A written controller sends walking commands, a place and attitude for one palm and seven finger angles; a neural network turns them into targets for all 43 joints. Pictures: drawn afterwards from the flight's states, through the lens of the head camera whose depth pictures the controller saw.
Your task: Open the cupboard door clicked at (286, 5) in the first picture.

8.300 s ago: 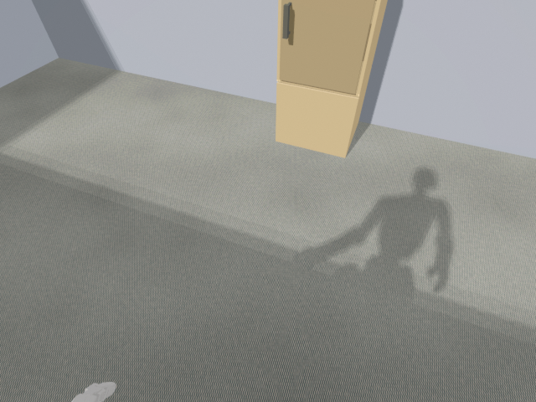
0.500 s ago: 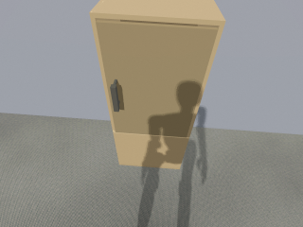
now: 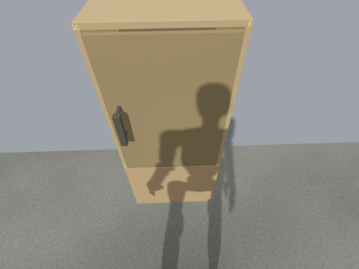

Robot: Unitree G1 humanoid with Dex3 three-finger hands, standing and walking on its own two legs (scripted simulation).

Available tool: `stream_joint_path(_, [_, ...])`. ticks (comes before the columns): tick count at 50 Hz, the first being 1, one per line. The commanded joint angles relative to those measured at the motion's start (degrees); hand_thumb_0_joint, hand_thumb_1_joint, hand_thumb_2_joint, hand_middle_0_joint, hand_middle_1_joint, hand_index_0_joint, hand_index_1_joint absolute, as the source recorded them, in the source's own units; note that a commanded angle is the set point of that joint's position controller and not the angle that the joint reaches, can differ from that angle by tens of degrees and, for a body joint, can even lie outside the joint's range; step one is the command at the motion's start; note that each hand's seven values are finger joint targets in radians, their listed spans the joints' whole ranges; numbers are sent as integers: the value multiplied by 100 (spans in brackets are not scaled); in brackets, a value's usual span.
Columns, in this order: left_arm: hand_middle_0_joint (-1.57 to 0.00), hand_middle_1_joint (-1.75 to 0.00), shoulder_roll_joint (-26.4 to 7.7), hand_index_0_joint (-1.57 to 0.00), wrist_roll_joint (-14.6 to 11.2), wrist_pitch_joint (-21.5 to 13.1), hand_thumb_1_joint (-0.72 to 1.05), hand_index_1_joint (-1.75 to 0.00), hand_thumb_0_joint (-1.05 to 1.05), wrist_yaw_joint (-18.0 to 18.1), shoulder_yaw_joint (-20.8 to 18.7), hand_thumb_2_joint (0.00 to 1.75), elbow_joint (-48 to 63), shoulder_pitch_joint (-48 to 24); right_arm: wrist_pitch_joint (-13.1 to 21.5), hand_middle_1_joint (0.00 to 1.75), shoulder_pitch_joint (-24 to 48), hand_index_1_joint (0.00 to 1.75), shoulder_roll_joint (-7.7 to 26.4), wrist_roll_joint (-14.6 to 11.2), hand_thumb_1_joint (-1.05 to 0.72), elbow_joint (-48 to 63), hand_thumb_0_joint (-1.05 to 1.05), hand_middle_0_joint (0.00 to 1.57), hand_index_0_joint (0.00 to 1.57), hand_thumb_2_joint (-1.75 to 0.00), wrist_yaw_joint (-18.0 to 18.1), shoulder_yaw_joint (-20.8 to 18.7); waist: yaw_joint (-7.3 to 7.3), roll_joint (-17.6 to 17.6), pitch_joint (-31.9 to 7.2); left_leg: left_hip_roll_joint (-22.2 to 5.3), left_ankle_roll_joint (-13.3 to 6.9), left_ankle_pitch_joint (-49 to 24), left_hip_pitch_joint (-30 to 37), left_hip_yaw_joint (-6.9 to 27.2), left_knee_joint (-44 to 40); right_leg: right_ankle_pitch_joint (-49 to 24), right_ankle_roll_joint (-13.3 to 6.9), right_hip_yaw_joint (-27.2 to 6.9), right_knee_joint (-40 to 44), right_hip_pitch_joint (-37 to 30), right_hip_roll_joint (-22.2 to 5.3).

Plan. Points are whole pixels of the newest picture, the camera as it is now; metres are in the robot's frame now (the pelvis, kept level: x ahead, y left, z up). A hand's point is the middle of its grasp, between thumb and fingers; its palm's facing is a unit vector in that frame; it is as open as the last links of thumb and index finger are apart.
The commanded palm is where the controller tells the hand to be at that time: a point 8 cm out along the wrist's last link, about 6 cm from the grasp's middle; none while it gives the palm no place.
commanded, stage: come to a stop and stand still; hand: left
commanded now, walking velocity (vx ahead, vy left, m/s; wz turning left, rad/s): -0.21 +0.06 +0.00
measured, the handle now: (121, 126) +0.56 +0.20 -0.05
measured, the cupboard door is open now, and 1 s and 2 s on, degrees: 0 0 0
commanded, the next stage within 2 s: look again from close up in 1.00 s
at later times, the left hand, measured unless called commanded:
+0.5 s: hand out of the picture +0.06 +0.21 -0.18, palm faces +0.08 -0.98 -0.20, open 7.3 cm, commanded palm none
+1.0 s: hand out of the picture -0.06 +0.17 -0.18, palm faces +0.05 -0.99 -0.15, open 7.4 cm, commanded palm none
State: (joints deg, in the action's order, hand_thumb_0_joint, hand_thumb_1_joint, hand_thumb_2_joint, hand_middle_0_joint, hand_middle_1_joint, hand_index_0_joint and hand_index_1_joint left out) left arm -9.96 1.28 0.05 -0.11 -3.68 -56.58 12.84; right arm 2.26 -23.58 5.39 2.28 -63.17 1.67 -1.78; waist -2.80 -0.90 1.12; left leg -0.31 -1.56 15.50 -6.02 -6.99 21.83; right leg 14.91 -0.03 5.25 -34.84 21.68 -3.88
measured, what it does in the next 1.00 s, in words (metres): steps on the spot: right foot, then left foot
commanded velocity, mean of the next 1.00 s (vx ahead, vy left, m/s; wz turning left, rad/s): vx -0.05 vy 0.03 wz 0.00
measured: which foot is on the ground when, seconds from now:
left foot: down 0.00-0.04, up 0.06-0.28, down 0.30-1.00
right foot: up 0.00-0.02, down 0.04-0.34, up 0.36-0.58, down 0.60-1.00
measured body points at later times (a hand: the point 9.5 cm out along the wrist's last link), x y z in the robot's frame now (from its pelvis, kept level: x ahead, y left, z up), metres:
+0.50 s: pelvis +0.01 +0.02 -0.01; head +0.04 +0.03 +0.44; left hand +0.05 +0.26 -0.16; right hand +0.07 -0.21 -0.15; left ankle +0.05 +0.10 -0.74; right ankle -0.01 -0.11 -0.71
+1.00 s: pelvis -0.02 +0.02 +0.00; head -0.02 +0.02 +0.45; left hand -0.06 +0.22 -0.16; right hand -0.04 -0.20 -0.16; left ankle +0.05 +0.10 -0.74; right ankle -0.03 -0.11 -0.74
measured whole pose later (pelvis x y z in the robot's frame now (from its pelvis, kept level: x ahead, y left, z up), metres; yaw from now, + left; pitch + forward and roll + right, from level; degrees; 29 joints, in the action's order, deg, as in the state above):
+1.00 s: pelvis -0.02 +0.02 +0.00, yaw +1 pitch -2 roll +0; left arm -6.4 1.1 0.5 1.9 0.2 -63.4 20.7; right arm -1.9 -17.4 8.2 1.1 -65.2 0.9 -1.4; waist -0.5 0.3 1.2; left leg 0.3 -3.1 5.4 -14.3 -7.7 20.7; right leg 14.3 0.5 3.7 -23.8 7.9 -1.7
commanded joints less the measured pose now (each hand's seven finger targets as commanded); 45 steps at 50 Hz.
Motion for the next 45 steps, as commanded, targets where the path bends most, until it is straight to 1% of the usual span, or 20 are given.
stream_joint_path(1, [-20,-30,-290,-20,14,-249,90,-30,0,94,-30,90,-73,1087,48,30,-268,30,586,-138,-90,131,0,20,20,-90,30,-70,593,608,-325,-740,-191,-880,-1454,460,973,-1537,-267,-780,1083,-2523,-555])
stream_joint_path(2, [-20,-30,-660,-20,-12,-279,90,-30,0,160,-68,90,-212,1364,25,30,-358,30,347,-179,-90,204,0,20,20,-90,20,-9,535,1503,-591,-179,118,922,-2054,-17,1721,-2922,-697,-1746,1255,-3081,-1608])
stream_joint_path(3, [-20,-30,-724,-20,-55,-262,90,-30,0,185,-16,90,-185,1318,-60,30,-205,30,465,-180,-90,255,0,20,20,-90,63,-13,529,1108,-545,-223,184,1937,-1927,280,2420,-4078,-1103,-1844,1388,-2645,-1932])
stream_joint_path(4, [-20,-30,-675,-20,-42,-251,90,-30,0,224,-2,90,-103,901,-104,30,-120,30,397,-196,-90,243,0,20,20,-90,80,-52,366,671,-222,-321,202,1736,-1770,523,2597,-4564,-1177,-1446,1331,-2070,-1774])
stream_joint_path(6, [-20,-30,-594,-20,-26,-214,90,-30,0,298,13,90,16,341,-275,30,-118,30,360,-226,-90,165,0,20,20,-90,78,-54,210,924,-6,-449,275,1583,-1538,586,2705,-4740,-1161,-1210,1302,-1461,-1664])
stream_joint_path(9, [-20,-30,-684,-20,-2,-79,90,-30,0,313,-38,90,188,-16,-393,30,-97,30,344,-214,-90,194,0,20,20,-90,28,-106,152,842,69,-303,367,946,-1193,374,2182,-3626,-1064,-795,1360,-891,-1413])
stream_joint_path(12, [-20,-30,-796,-20,11,8,90,-30,0,316,-162,90,303,-108,-422,30,-81,30,418,-156,-90,314,0,20,20,-90,-8,-173,181,807,-70,-210,409,461,-1030,235,1763,-3004,-992,-863,1195,-826,-1391])
stream_joint_path(14, [-20,-30,-766,-20,-9,69,90,-30,0,291,-170,90,350,-234,-407,30,-118,30,484,-144,-90,377,0,20,20,-90,-18,-208,104,816,-65,-234,378,-153,-567,200,964,-2221,-773,-818,971,-493,-1255])
stream_joint_path(15, [-20,-30,-652,-20,-16,107,90,-30,0,273,-151,90,403,-242,-364,30,-218,30,592,-139,-90,393,0,20,20,-90,-24,-237,69,427,-163,-392,295,-686,-271,406,531,-1625,-547,-639,625,-323,-976])
stream_joint_path(17, [-20,-30,-189,-20,-60,187,90,-30,0,243,-49,90,501,-87,-303,30,247,30,1157,-61,-90,696,0,20,20,-90,-16,-286,232,-1445,14,-1709,-477,-2026,-1009,1779,-473,749,59,66,-404,-302,70])
stream_joint_path(18, [-20,-30,-223,-20,-25,234,90,-30,0,262,-49,90,418,-142,-291,30,680,30,1102,-42,-90,772,0,20,20,-90,-7,-270,226,-1502,160,-1752,-744,-1655,-1473,1813,-852,1385,37,-216,-1292,-564,118])
stream_joint_path(20, [-20,-30,-232,-20,8,238,90,-30,0,204,-33,90,342,87,-250,30,1015,30,1030,-45,-90,926,0,20,20,-90,43,-215,399,-958,193,-1575,-868,-1651,-1389,1585,-766,1329,-20,-443,-1731,-383,69])
stream_joint_path(25, [-20,-30,-156,-20,-6,111,90,-30,0,187,104,90,151,276,-240,30,899,30,1158,-86,-90,803,0,20,20,-90,37,-237,269,-383,-457,-1411,-825,-2553,151,1229,-284,953,119,-203,-255,-405,68])
stream_joint_path(28, [-20,-30,-205,-20,-12,67,90,-30,0,238,130,90,-40,655,-260,30,879,30,1115,-159,-90,701,0,20,20,-90,8,-209,346,-182,-485,-1130,-449,-1732,-128,1106,-97,-128,105,-233,1256,-1226,45])
stream_joint_path(29, [-20,-30,-310,-20,3,35,90,-30,0,260,135,90,-89,713,-268,30,891,30,984,-190,-90,700,0,20,20,-90,-14,-186,291,146,-337,-884,-208,-1099,-425,977,-17,-414,-17,-608,1581,-1349,-185])
stream_joint_path(31, [-20,-30,-557,-20,-8,-3,90,-30,0,268,159,90,-99,562,-294,30,953,30,786,-197,-90,714,0,20,20,-90,-57,-122,171,417,6,-498,76,-447,-528,681,3,-507,-351,-1149,1710,-900,-825])
stream_joint_path(33, [-20,-30,-500,-20,-19,-38,90,-30,0,253,188,90,-147,432,-324,30,959,30,834,-149,-90,588,0,20,20,-90,-75,-107,108,795,56,-525,89,-498,-141,673,11,-23,-311,-1051,1711,-433,-620])
stream_joint_path(37, [-20,-30,-371,-20,-4,-20,90,-30,0,250,229,90,-265,632,-309,30,836,30,881,-160,-90,383,0,20,20,-90,-78,-80,132,381,350,-647,35,-20,-233,839,-445,615,-110,-815,1772,-302,-345])
stream_joint_path(43, [-20,-30,-266,-20,6,-11,90,-30,0,253,251,90,-531,1122,-323,30,757,30,861,-146,-90,167,0,20,20,-90,-72,-37,259,-120,600,-649,37,797,-708,1020,-904,809,-91,-712,1779,-488,-208])
stream_joint_path(45, [-20,-30,-240,-20,12,-22,90,-30,0,258,253,90,-569,1223,-319,30,665,30,831,-151,-90,120,0,20,20,-90,-65,-35,275,-54,571,-648,34,776,-715,1022,-901,760,-96,-694,1804,-554,-209])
